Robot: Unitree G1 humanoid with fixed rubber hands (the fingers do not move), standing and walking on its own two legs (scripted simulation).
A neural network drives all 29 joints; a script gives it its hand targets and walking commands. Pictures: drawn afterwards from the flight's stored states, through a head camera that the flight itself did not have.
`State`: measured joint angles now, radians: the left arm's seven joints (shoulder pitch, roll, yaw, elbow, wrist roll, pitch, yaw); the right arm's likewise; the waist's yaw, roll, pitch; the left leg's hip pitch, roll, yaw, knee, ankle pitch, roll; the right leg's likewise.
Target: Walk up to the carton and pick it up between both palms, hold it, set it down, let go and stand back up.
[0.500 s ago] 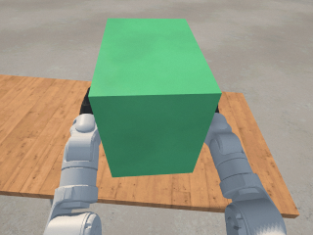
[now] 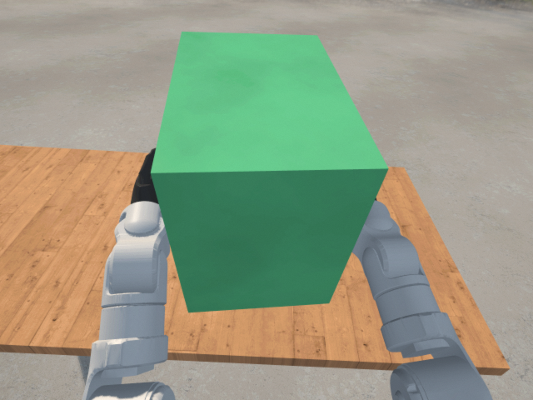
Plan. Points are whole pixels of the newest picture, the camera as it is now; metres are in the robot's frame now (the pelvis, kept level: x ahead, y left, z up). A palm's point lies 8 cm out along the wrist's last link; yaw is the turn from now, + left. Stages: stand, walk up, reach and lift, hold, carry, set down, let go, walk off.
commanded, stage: hold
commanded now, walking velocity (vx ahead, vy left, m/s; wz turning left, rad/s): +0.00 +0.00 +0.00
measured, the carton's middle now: (255, 167) +0.41 -0.02 +0.20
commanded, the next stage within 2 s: none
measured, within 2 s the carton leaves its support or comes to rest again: neither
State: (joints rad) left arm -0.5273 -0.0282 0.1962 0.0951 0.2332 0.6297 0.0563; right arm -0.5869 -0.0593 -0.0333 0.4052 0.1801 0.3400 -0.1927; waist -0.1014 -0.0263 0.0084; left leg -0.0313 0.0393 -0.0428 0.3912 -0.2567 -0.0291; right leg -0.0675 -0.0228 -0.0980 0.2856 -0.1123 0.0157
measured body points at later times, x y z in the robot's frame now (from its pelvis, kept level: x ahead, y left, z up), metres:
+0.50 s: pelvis -0.02 -0.01 +0.00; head -0.06 +0.00 +0.45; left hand +0.36 +0.15 +0.20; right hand +0.36 -0.16 +0.19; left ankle -0.02 +0.13 -0.75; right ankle +0.03 -0.13 -0.75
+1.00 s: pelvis +0.00 -0.01 +0.00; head -0.04 +0.01 +0.45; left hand +0.37 +0.15 +0.19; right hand +0.37 -0.16 +0.19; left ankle -0.02 +0.13 -0.75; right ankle +0.03 -0.13 -0.75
